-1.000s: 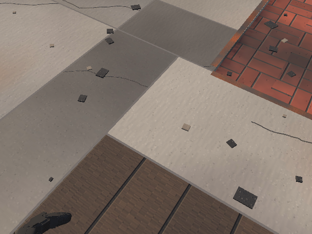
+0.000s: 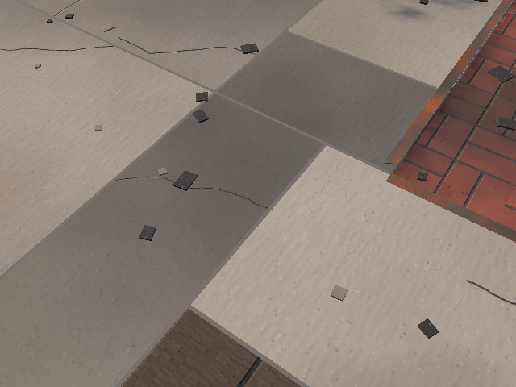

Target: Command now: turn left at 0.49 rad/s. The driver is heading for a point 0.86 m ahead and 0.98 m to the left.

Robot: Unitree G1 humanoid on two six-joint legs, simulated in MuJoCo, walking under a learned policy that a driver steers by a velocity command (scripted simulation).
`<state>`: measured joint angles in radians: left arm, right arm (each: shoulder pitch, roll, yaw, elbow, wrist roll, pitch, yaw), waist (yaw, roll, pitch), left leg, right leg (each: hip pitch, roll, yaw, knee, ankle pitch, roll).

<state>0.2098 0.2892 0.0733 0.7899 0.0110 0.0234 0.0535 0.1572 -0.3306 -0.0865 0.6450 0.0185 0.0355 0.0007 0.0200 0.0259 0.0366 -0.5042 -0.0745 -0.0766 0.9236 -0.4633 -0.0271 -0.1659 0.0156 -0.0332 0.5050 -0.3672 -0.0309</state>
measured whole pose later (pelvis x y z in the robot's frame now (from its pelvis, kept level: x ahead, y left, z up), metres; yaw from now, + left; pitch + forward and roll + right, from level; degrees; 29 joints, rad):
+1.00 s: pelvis +0.00 +0.03 +0.01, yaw +36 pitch +1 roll +0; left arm 0.16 0.29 0.07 0.70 -0.01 0.02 0.02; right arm 0.18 -0.31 -0.08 0.59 0.02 0.07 0.01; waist 0.02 0.00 0.07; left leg -0.37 0.03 0.01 0.74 -0.37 -0.07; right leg -0.22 -0.09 -0.12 0.47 -0.26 0.02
